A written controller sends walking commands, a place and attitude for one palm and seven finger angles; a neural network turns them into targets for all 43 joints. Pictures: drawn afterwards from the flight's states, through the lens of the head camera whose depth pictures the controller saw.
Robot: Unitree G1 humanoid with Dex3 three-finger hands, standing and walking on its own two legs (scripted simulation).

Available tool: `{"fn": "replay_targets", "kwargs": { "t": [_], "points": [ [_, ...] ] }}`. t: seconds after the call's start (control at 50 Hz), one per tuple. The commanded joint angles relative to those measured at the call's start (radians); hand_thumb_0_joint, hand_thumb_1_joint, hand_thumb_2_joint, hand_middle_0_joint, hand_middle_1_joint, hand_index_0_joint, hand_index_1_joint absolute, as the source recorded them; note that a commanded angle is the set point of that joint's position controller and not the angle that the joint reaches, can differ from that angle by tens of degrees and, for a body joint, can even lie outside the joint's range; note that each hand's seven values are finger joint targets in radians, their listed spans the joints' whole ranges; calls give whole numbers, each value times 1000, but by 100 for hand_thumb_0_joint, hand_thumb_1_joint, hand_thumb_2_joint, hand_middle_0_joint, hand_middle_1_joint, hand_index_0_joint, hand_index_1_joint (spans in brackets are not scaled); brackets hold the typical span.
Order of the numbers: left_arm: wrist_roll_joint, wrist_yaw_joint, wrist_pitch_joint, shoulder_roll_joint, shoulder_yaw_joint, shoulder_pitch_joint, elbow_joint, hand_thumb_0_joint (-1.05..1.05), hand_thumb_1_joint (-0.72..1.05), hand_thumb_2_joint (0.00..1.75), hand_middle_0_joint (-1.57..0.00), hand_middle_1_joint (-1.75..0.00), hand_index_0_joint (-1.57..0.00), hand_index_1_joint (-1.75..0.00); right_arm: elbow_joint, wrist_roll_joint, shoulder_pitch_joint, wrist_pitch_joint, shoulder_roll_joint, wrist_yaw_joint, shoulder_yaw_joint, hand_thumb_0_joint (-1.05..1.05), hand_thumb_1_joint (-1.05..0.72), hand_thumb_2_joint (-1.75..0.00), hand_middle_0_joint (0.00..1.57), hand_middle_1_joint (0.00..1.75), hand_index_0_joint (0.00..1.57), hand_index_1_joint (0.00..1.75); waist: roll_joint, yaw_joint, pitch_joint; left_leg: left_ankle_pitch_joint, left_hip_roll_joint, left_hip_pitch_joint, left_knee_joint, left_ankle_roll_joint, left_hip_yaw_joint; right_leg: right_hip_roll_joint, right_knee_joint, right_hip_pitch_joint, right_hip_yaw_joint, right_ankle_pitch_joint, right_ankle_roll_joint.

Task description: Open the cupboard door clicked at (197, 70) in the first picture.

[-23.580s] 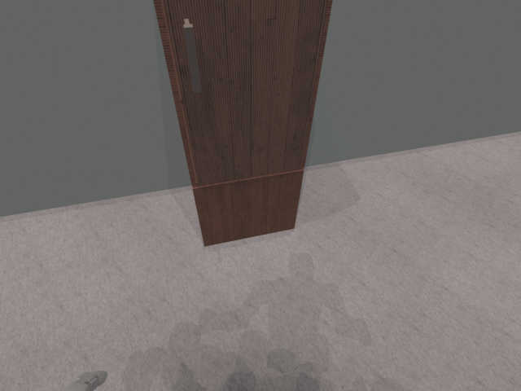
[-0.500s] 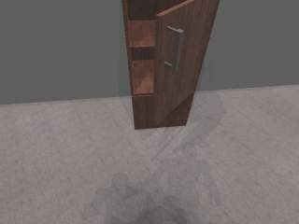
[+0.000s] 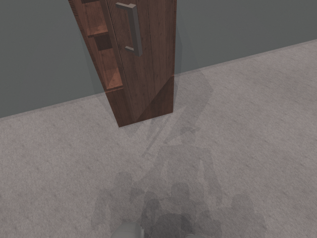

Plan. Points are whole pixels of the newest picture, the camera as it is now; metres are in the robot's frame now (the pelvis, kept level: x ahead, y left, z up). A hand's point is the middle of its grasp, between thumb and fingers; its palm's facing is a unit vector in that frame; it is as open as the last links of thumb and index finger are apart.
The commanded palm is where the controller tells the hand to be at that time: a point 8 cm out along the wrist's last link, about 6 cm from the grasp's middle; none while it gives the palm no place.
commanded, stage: walk to a spot facing it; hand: left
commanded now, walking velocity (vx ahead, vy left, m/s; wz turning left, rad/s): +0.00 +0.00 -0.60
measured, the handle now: (129, 31) +0.66 +0.14 +0.14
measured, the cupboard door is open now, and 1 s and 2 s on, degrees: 42 42 42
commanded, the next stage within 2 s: none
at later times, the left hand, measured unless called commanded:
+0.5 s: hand (80, 233) +0.13 +0.25 -0.17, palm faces -0.20 -0.96 -0.22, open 7.4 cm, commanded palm none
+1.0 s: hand (129, 197) +0.23 +0.12 -0.15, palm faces -0.60 -0.76 -0.26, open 7.4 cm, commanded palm none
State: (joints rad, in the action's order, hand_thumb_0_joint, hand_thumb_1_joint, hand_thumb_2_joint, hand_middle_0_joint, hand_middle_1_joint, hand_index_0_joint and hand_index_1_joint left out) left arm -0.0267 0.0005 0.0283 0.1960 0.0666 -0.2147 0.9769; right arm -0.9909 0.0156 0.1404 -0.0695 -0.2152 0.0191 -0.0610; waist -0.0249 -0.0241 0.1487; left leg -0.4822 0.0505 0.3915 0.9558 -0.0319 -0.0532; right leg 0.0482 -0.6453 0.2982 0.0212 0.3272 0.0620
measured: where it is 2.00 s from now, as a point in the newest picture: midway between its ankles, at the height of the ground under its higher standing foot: (217, 217)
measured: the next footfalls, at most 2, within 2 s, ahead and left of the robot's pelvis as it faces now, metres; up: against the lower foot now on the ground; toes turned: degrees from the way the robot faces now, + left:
left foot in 0.42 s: +0.09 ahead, +0.16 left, +0.00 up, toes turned -17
right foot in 0.84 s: +0.00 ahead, -0.08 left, +0.00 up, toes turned -37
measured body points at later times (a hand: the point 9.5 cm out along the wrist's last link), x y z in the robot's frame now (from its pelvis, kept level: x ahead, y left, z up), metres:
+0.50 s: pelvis +0.03 +0.06 +0.01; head +0.09 +0.08 +0.45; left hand +0.14 +0.30 -0.16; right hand +0.09 -0.21 -0.11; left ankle +0.05 +0.17 -0.73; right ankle -0.02 -0.07 -0.68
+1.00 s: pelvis +0.03 +0.02 +0.01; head +0.07 -0.02 +0.46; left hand +0.26 +0.16 -0.12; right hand -0.11 -0.21 -0.14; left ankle +0.10 +0.16 -0.65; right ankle -0.03 -0.06 -0.73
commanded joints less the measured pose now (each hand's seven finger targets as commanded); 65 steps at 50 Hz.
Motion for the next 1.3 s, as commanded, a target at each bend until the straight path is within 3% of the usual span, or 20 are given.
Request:
{"fn": "replay_targets", "kwargs": {
  "t": [0.0,0.26,0.34,0.36,0.4,0.42,0.5,0.7,0.78,0.8,0.82,0.84,0.88,0.96,1.1,1.16,1.2,1.22,1.24,1.28],
  "points": [
    [7,28,-18,195,54,-37,-69,0,90,90,-20,-30,-20,-30,101,0,-52,32,-102,2,-29,0,-90,-90,20,30,20,30,131,-4,-126,81,11,190,218,-20,102,-271,332,-143,420,-301,108],
    [-4,29,-15,206,68,-109,-70,0,90,90,-20,-30,-20,-30,157,-15,-114,50,-70,20,-17,0,-90,-90,20,30,20,30,154,-28,-200,27,-42,105,-86,-29,102,-224,247,-227,484,-576,142],
    [3,25,-6,211,70,-22,-94,0,90,90,-20,-30,-20,-30,132,-24,11,65,-76,27,-17,0,-90,-90,20,30,20,30,156,41,-226,180,-60,-163,-412,-15,98,-167,174,-68,473,-522,72],
    [9,23,-4,188,63,0,-105,0,90,90,-20,-30,-20,-30,117,-21,63,74,-106,33,-23,0,-90,-90,20,30,20,30,101,63,-241,260,-15,-331,-540,-6,113,-110,124,54,416,-392,21],
    [18,5,-7,124,45,-18,-139,0,90,90,-20,-30,-20,-30,142,-1,98,82,-256,39,-47,0,-90,-90,20,30,20,30,-298,57,-241,397,430,-428,-695,169,525,39,-250,300,94,312,-97],
    [7,-1,-2,155,52,14,-147,0,90,90,-20,-30,-20,-30,156,13,85,75,-243,41,-37,0,-90,-90,20,30,20,30,-183,62,-191,437,456,-311,-686,232,516,-10,-399,291,87,296,-111],
    [2,-29,9,130,53,6,-125,0,90,90,-20,-30,-20,-30,179,14,26,81,-151,40,-6,0,-90,-90,20,30,20,30,-171,5,-140,756,249,-260,-595,151,155,-58,-563,299,20,117,-131],
    [5,-46,9,103,22,123,-167,0,90,90,-20,-30,-20,-30,124,18,172,78,-191,21,-24,0,-90,-90,20,30,20,30,-210,64,-167,765,271,-340,-548,142,1,-67,-167,163,-111,89,-110],
    [9,-38,-8,135,28,26,-136,0,90,90,-20,-30,-20,-30,128,7,149,74,-211,12,-32,0,-90,-90,20,30,20,30,-140,4,-213,744,257,-251,-368,69,-65,-50,158,-117,-123,-118,-62],
    [2,-26,-20,216,43,-69,-109,0,90,90,-20,-30,-20,-30,147,-8,141,71,-177,3,-28,0,-90,-90,20,30,20,30,52,-40,-282,564,205,-75,-183,11,-126,-184,236,-357,39,-385,-10],
    [-3,-6,-27,339,75,-163,-84,0,90,90,-20,-30,-20,-30,207,-11,65,68,-87,-2,-2,0,-90,-90,20,30,20,30,387,-91,-280,-152,29,222,104,-47,-155,-462,282,-462,432,-717,120],
    [14,10,-23,343,72,-186,-72,0,90,90,-20,-30,-20,-30,206,-6,41,52,-131,8,-2,0,-90,-90,20,30,20,30,318,-105,-272,-199,47,256,213,-32,28,-477,293,-398,439,-576,188],
    [8,18,-18,256,62,-35,-116,0,90,90,-20,-30,-20,-30,187,0,26,51,-122,-7,-12,0,-90,-90,20,30,20,30,262,-37,-138,-20,78,324,245,-36,57,-352,389,-258,402,-57,152],
    [5,10,-43,215,46,9,-125,0,90,90,-20,-30,-20,-30,153,9,45,57,-106,-22,-17,0,-90,-90,20,30,20,30,139,11,-141,110,61,185,113,-56,23,-272,381,-158,267,-106,121],
    [-5,-12,-54,231,59,-33,-94,0,90,90,-20,-30,-20,-30,184,4,-15,89,-89,-31,-21,0,-90,-90,20,30,20,30,191,-14,-105,102,2,85,-186,-43,8,-246,407,-107,354,134,134],
    [2,-16,-53,213,62,2,-99,0,90,90,-20,-30,-20,-30,158,1,67,113,-95,-18,-20,0,-90,-90,20,30,20,30,177,35,-122,170,-34,-143,-402,-32,-7,-201,318,2,345,92,104],
    [10,-24,-54,115,42,26,-119,0,90,90,-20,-30,-20,-30,93,8,266,132,-192,6,-42,0,-90,-90,20,30,20,30,-121,129,-213,40,140,-522,-616,14,178,-43,11,260,196,116,17],
    [18,-32,-57,70,30,41,-149,0,90,90,-20,-30,-20,-30,77,30,391,138,-291,13,-59,0,-90,-90,20,30,20,30,-377,173,-253,-92,439,-611,-739,126,557,50,-345,444,-5,302,-49],
    [4,-36,-61,105,36,113,-168,0,90,90,-20,-30,-20,-30,76,27,392,130,-276,18,-49,0,-90,-90,20,30,20,30,-216,174,-181,-107,495,-520,-785,187,610,-47,-493,491,58,238,-41],
    [-12,-52,-65,98,47,111,-139,0,90,90,-20,-30,-20,-30,107,29,274,137,-173,9,-23,0,-90,-90,20,30,20,30,-100,98,-71,63,381,-351,-773,152,411,-110,-598,479,35,57,-52]
  ]
}}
